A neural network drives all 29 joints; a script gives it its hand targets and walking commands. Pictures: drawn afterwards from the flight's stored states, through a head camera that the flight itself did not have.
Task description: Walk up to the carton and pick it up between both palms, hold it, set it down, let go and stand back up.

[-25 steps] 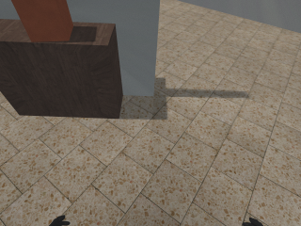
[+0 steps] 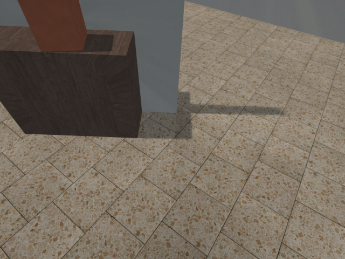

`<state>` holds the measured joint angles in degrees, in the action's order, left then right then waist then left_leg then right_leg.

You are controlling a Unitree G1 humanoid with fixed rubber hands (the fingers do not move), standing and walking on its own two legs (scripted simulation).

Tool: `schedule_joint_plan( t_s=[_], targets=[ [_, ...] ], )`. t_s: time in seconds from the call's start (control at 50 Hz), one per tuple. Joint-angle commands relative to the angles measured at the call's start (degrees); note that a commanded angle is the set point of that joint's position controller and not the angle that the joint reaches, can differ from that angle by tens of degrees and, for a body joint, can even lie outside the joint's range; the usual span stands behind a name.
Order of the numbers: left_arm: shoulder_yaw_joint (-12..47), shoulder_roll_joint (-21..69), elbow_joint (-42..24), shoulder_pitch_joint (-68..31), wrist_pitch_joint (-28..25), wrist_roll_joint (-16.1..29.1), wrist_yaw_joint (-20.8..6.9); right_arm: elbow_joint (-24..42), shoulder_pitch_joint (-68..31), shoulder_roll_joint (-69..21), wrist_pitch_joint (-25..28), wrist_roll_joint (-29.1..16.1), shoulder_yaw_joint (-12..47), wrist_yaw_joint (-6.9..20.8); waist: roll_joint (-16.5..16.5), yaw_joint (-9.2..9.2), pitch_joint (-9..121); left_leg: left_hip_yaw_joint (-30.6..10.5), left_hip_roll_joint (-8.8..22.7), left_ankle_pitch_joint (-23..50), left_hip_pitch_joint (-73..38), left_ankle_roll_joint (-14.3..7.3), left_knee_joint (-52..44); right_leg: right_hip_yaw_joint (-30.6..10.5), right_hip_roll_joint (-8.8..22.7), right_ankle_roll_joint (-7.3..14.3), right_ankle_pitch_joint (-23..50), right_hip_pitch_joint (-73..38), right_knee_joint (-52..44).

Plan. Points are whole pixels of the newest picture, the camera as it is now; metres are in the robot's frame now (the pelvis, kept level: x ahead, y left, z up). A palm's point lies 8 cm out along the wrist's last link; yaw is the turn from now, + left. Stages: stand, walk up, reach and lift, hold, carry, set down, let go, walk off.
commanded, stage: stand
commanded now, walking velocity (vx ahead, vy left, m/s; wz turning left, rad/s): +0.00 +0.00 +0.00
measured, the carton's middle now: (57, 18) +1.18 +0.65 +0.04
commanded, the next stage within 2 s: walk up in 0.04 s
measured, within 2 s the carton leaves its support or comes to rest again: neither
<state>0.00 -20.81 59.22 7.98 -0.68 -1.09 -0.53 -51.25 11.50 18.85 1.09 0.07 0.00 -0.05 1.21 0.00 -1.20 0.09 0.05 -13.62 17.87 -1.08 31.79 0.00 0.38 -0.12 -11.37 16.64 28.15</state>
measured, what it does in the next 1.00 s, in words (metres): steps to the left: left foot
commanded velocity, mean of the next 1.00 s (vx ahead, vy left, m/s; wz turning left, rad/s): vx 0.00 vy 0.00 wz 0.00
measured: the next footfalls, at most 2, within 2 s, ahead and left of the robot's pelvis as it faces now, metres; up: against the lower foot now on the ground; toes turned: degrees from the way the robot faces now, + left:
left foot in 0.56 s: +0.10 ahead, +0.18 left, +0.00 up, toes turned +2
right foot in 1.04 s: +0.20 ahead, +0.03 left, +0.00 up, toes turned -4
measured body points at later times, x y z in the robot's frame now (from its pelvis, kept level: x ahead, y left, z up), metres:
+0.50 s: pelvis +0.02 +0.05 +0.00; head +0.00 +0.05 +0.45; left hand +0.04 +0.40 -0.12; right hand +0.12 -0.28 -0.10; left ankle +0.03 +0.16 -0.71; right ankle +0.04 -0.14 -0.73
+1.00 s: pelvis +0.08 +0.17 -0.01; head +0.10 +0.18 +0.44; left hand +0.14 +0.50 -0.13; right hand +0.12 -0.14 -0.12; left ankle +0.06 +0.18 -0.73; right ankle +0.15 +0.02 -0.71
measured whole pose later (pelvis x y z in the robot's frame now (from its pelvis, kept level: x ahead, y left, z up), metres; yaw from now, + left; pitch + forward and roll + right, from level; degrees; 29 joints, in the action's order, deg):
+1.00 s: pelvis +0.08 +0.17 -0.01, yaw -1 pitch +1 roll -2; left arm -1.6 -24.0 57.8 13.6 -2.9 -1.1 2.5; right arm -52.5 15.4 20.1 -1.3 0.9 -4.3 3.7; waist -1.2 -1.2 -1.4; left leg 5.5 -5.4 -19.4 14.5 -8.2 32.8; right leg 2.5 1.1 0.3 -20.9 26.8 39.8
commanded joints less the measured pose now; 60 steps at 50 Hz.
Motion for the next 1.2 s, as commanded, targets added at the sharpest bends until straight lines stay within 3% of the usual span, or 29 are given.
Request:
schedule_joint_plan(
  t_s=[0.0,0.12,0.2,0.22,0.26,0.34,0.36,0.44,0.48,0.52,0.54,0.56,0.58,0.6,0.62,0.68,0.72,0.84,0.88,0.94,0.96,0.98,1.0,1.02,1.04,1.06,1.08,1.16,1.18],
  targets=[
    [-2.31,-10.88,-1.35,-2.9,-1.92,0.32,0.03,-0.4,-6.52,13.97,2.02,1.36,-3.41,-0.3,-4.79,0.93,5.24,-8.73,7.04,0.09,-2.56,-1.67,-12.01,-4.64,5.18,2.24,-1.79,-6.93,-6.82],
    [-2.2,-11.57,-1.36,-1.76,-2.52,0.95,-0.07,-2.82,-2.03,13.43,1.81,1.19,-3.19,-0.88,0.67,1.4,5.62,-9.6,7.68,1.29,-5.28,-2.63,-13.46,-5.73,6.16,2.36,-0.64,-7.51,-7.46],
    [-1.46,-9.65,-0.6,-1.09,-2.29,0.87,-0.08,-1.12,-5.21,13.45,2.27,0.65,-3.01,-0.02,-3.78,1.0,9.34,-7.68,6.66,5.02,-9.08,-1.12,-13.11,-5.48,6.32,2.42,-0.77,-7.24,-7.11],
    [-5.25,-17.6,-1.67,9.6,-3.9,0.96,1.38,4.16,-5.38,17.97,0.8,4.19,-6.27,2.2,-5.83,3.94,11.58,-6.95,3.78,-12.61,-0.17,-3.83,-2.12,-9.85,7.41,5.19,-16.02,-13.88,-6.52],
    [-8.1,-23.53,-0.24,13.89,-4.68,-0.35,2.4,7.55,-8.3,15.44,-1.28,5.61,-6.51,3.79,5.47,4.77,-1.52,-2.77,0.76,-15.44,24.43,-0.17,18.48,-30.69,21.44,11.91,-36.24,-16.07,-19.26],
    [-7.6,-21.62,-3.79,5.62,-5.07,0.23,3.07,5.48,-0.71,16.98,-2.2,4.4,-8.58,4.77,0.33,-0.86,-4.86,-6.31,5.3,-6.83,18.43,1.93,25.65,-21.53,18.88,11.13,-28.81,-5.3,-19.89],
    [-7.3,-21.53,-4.82,3.76,-5.3,-0.44,2.78,5.51,0.72,17.21,-2.34,3.97,-9.19,5.39,4.46,-2.37,-2.2,-4.85,5.38,-5.92,13.23,2.68,26.78,-15.35,17.71,10.15,-23.42,-3.97,-18.88],
    [-8.44,-22.74,-6.51,4.73,-4.75,-1.77,2.7,6.95,-1.92,15.62,-3.15,3.01,-8.61,6.92,12.38,-0.78,-3.69,-4.47,4.67,-12.39,10.85,1.29,17.57,-13.89,17.29,10.98,-22.72,-3.78,-15.88],
    [-8.58,-23.5,-6.83,3.21,-4.63,-1.41,2.66,6.05,1.52,17.27,-2.76,3.24,-9.25,6.06,9.47,-3.55,-0.87,-6.25,7.47,-13.26,4.83,0.15,7.62,-12.33,18.76,11.53,-12.59,-5.84,-9.24],
    [-6.75,-21.0,-7.14,2.07,-3.65,-0.79,2.58,1.42,11.88,18.05,-1.7,2.9,-10.76,5.02,0.65,-8.57,5.26,0.43,0.71,-7.38,-17.04,-0.5,-4.89,-1.68,9.98,7.57,-12.61,6.66,7.26],
    [-5.1,-15.13,-7.57,6.5,-2.99,-0.96,2.54,0.99,13.56,20.04,-1.24,4.04,-11.09,4.27,-11.44,-8.34,4.04,-9.87,4.25,-15.37,-22.47,-1.11,-13.36,2.72,4.15,5.89,-17.34,15.44,26.47],
    [-2.81,-11.14,-9.45,5.26,-3.09,0.82,3.11,4.89,7.64,26.28,-0.59,3.89,-11.72,4.08,-24.0,-7.08,-0.31,-33.43,15.25,-28.16,-14.96,-4.63,-21.85,2.19,-2.41,3.31,-25.89,29.36,37.69],
    [-3.52,-16.78,-9.75,0.9,-3.16,0.45,3.43,4.7,7.12,26.86,-0.37,1.92,-11.61,3.9,-11.91,-7.66,-5.36,-38.48,19.06,-30.29,-5.39,-3.72,-24.71,-7.91,-0.54,4.46,-20.8,26.98,42.19],
    [-3.77,-18.16,-8.07,2.25,-3.53,0.91,3.43,6.2,3.66,23.52,-0.07,1.34,-11.24,3.41,-9.5,-4.69,-8.35,-32.47,15.57,-25.87,-0.4,1.27,-25.35,-7.75,0.91,4.14,-13.75,23.66,41.62],
    [-4.46,-18.81,-5.62,6.11,-3.49,1.61,2.98,5.37,1.85,22.22,-0.1,2.26,-10.59,3.57,-7.84,-3.13,-7.23,-22.39,11.17,-22.52,-2.62,0.62,-22.39,-6.67,2.21,2.91,-10.01,21.91,38.03],
    [-5.31,-19.54,-3.47,11.3,-3.37,1.34,2.61,7.38,2.47,16.85,-0.24,2.57,-9.0,3.36,-8.89,-2.17,1.89,-14.84,6.61,-1.92,-15.29,-3.07,-15.39,-1.52,2.2,-0.16,-8.4,18.21,28.61],
    [-5.03,-16.9,-5.54,5.35,-3.3,1.21,2.93,7.18,5.85,16.54,-0.58,3.3,-9.4,3.36,-8.96,-4.95,0.11,-17.23,9.11,0.06,-21.1,-5.84,-13.89,0.28,1.56,0.22,-12.17,23.28,21.81],
    [-3.39,-14.33,-6.18,5.19,-3.47,1.58,3.82,6.75,8.27,15.9,-0.99,3.3,-9.57,2.64,-13.73,-5.63,-0.07,-11.44,8.4,23.99,-19.83,-2.19,-10.66,6.32,1.08,1.28,-9.13,20.21,15.65],
    [-3.71,-15.96,-6.4,4.66,-3.26,1.28,4.12,6.28,10.85,14.6,-1.17,2.1,-9.57,2.42,-9.16,-6.47,1.86,-12.03,8.84,31.79,-21.12,1.27,-9.44,6.14,0.31,1.93,-9.05,18.37,15.0],
    [-4.0,-15.17,-5.74,9.03,-2.66,1.92,4.79,6.22,7.58,16.32,-1.72,2.66,-9.82,1.7,-12.25,-3.98,1.78,-11.52,7.99,37.2,-17.76,5.14,-8.4,7.31,-0.61,3.11,-8.73,11.23,10.96],
    [-4.35,-14.19,-6.02,10.51,-2.76,1.97,4.97,6.5,4.85,15.37,-1.65,2.95,-9.54,1.92,-8.5,-2.11,3.94,-8.4,7.51,37.52,-16.72,2.17,-4.78,7.86,-1.68,2.84,-7.2,6.91,6.15],
    [-4.64,-14.45,-4.53,14.7,-3.22,1.58,5.25,8.52,3.31,14.83,-1.86,2.9,-9.76,1.98,-8.39,-0.26,3.52,-9.5,8.12,34.03,-9.69,4.09,-2.25,5.26,0.79,4.15,-6.73,-0.5,5.45],
    [-5.71,-15.08,-2.53,23.06,-3.57,1.33,5.61,10.6,-5.15,15.94,-1.74,2.16,-9.56,2.27,-3.9,6.85,6.13,-4.57,4.98,38.59,1.04,6.18,5.63,7.44,-0.11,5.1,-2.05,-16.68,-3.69],
    [-8.08,-17.23,-0.53,30.69,-3.62,0.71,6.11,11.51,-6.54,13.05,-0.97,1.65,-8.89,2.55,-1.86,10.96,7.93,1.7,-1.04,26.58,13.97,11.8,16.63,-0.07,5.7,8.96,-3.13,-31.88,-9.33],
    [-9.5,-21.27,-1.33,28.49,-3.19,0.76,6.47,11.11,-4.59,10.11,-0.72,2.28,-7.48,2.81,9.14,9.12,6.49,-2.37,-4.3,-19.1,27.78,9.1,34.86,-32.12,25.66,18.89,-10.91,-31.81,-11.09],
    [-9.91,-25.1,-5.17,16.96,-3.52,1.06,7.02,11.24,-3.72,16.1,-1.96,3.57,-8.61,2.74,-1.53,4.29,4.5,-11.64,3.06,-18.27,26.92,6.38,43.54,-37.12,31.26,21.77,-27.42,-17.08,-16.22],
    [-9.1,-24.9,-7.51,8.32,-4.34,1.25,7.02,9.7,-0.68,19.17,-2.59,2.12,-9.12,3.77,-4.77,-0.53,0.12,-12.59,3.85,-14.43,23.75,5.8,48.4,-32.92,30.09,21.01,-28.27,-9.08,-17.92],
    [-8.78,-24.51,-9.95,-2.51,-5.3,-1.08,5.08,4.84,6.3,17.26,-3.83,1.31,-9.85,6.67,10.82,-7.55,-7.63,-10.25,5.87,-9.84,5.76,4.41,35.94,-11.48,18.36,10.91,-24.41,15.33,-15.64],
    [-8.82,-22.63,-9.52,-0.78,-5.39,-1.7,4.7,5.12,6.91,16.05,-3.68,1.84,-9.01,6.91,9.12,-5.98,-7.55,-6.25,4.37,-11.37,6.31,2.52,27.57,-8.99,16.43,10.09,-28.86,14.32,-16.06]
  ],
)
